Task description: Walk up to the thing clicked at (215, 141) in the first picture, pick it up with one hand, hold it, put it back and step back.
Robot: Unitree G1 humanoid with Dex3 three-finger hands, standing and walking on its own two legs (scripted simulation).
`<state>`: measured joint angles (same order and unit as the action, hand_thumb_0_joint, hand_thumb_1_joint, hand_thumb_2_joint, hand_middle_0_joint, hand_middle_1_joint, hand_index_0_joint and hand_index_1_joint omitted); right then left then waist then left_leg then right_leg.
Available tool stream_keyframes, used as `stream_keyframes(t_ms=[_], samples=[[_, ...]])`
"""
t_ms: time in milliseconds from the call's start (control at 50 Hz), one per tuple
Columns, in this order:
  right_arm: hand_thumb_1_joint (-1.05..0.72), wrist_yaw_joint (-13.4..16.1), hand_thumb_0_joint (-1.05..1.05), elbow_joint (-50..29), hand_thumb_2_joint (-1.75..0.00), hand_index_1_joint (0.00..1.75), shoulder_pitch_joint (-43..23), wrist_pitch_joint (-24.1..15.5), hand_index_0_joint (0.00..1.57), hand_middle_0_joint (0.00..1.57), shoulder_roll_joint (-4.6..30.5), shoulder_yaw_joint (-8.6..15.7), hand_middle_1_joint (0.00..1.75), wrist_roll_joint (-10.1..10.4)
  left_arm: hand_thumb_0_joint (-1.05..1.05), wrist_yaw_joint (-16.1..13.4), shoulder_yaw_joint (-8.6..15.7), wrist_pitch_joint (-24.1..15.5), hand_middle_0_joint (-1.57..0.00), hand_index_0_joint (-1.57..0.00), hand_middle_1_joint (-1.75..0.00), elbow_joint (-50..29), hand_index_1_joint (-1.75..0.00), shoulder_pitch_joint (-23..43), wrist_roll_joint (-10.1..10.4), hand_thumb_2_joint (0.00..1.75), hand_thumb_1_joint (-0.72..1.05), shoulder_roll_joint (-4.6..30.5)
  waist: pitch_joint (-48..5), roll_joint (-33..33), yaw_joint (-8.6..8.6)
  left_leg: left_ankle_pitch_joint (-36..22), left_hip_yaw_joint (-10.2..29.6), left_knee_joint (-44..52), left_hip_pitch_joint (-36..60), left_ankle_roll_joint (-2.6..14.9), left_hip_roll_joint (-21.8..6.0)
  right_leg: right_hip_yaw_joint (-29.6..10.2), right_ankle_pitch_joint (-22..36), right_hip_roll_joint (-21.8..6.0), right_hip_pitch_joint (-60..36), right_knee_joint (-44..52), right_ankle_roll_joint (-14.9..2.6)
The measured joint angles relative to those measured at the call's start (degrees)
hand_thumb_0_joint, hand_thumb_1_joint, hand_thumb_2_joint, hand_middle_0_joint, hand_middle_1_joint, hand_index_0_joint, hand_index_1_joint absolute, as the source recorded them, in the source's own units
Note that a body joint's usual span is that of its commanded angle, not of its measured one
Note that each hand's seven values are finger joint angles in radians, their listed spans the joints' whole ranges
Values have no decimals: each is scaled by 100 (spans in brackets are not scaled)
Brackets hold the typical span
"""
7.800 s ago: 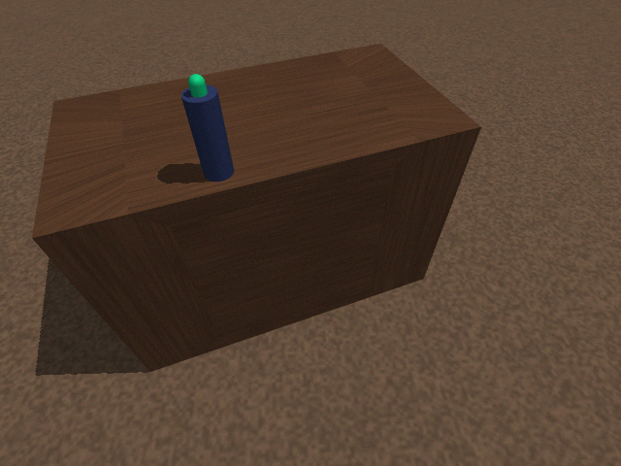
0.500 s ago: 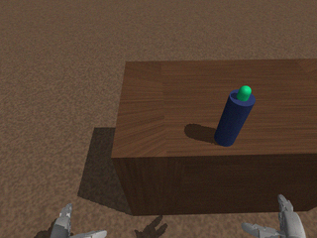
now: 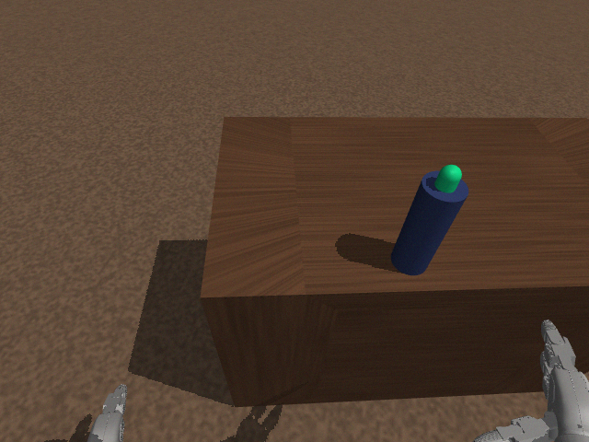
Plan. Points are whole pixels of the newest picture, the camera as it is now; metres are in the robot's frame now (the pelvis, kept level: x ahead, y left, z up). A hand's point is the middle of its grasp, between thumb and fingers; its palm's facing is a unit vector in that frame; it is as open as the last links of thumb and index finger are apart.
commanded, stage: rise first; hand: right
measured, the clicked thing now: (428, 220) +0.44 -0.21 +0.04
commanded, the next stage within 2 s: go down in 0.82 s
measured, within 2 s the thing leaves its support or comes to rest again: neither
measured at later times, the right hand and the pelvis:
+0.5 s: hand (541, 390) +0.17 -0.26 +0.06, palm faces +0.32 +0.86 -0.39, open 17.3 cm; pelvis -0.01 +0.00 +0.00, yaw -1 degrees
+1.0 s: hand (556, 382) +0.17 -0.26 +0.09, palm faces +0.33 +0.85 -0.40, open 17.2 cm; pelvis -0.01 +0.00 +0.00, yaw +0 degrees
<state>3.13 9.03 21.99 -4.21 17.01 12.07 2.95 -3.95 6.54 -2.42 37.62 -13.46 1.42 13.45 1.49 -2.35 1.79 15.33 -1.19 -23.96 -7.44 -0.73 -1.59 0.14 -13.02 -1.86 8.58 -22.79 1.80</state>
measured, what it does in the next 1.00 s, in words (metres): stands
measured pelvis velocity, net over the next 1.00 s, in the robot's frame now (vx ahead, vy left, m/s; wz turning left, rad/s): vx -0.01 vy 0.00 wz -0.01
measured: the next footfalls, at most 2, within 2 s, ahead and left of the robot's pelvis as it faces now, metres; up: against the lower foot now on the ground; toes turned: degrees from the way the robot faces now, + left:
none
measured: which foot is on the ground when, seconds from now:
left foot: down 0.00-1.00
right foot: down 0.00-1.00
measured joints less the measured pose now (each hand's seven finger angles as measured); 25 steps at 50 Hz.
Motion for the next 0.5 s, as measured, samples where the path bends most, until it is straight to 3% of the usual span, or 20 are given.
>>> stream_keyframes(t_ms=[140, 500], samples=[[52, -34, -1, -422, -5, 6, 98, -226, 6, 5, 33, 77, 5, -17, -1, -20, 23, -109, -6, -7, -6, -357, -6, -73, -13, 6, -53, 8, 17, 32, 24, -2, -34, -7, 72, 14, -5, -34, 45, 6, -83, 48, 12], [51, -122, -1, -1132, -5, 6, 368, -574, 6, 5, 49, 280, 5, -4, -1, 50, 153, -220, -6, -6, -6, -290, -6, -83, -23, 6, -53, -72, 106, -3, 46, -61, -47, -13, 102, -5, -32, -47, 97, 34, -94, 18, -14]])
